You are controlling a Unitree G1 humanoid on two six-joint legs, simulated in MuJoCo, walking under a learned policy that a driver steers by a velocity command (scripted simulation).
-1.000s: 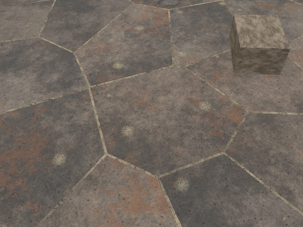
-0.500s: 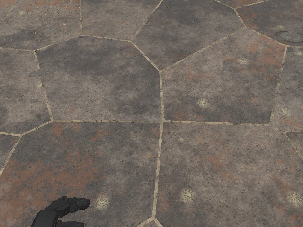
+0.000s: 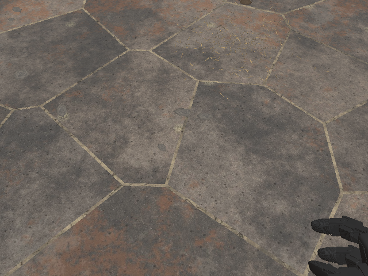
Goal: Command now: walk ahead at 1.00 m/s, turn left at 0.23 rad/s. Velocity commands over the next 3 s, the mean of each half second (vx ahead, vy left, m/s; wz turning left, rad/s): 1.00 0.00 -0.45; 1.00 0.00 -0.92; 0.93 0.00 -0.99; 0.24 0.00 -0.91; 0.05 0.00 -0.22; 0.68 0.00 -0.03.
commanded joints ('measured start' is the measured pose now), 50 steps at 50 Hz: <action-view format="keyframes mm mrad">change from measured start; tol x64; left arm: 1 -50 152 12 -42 -10 -11 4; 50 -127 6 21 -269 -71 12 -11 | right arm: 1 -73 -18 14 -58 -4 -24 3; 50 505 -313 -83 63 -42 -84 -130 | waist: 1 -83 -77 154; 50 -155 446 -456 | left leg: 1 247 -74 98 -212 -18 40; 7 1316 425 -776 -524 -456 97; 26 806 186 249 -283 1240 -124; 29 107 -114 110 809 -456 -124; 44 353 -11 -26 -361 146 -158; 50 1243 453 -934 -666 -737 -3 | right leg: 1 -212 -238 66 -160 861 -151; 4 -143 -266 105 319 1378 -160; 7 -806 7 313 1271 -124 -156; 26 -293 102 46 570 313 -253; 30 212 -211 990 188 18 -576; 37 -560 -23 664 -47 181 -403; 47 -256 13 639 387 864 -207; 50 -830 177 415 1204 -162 -159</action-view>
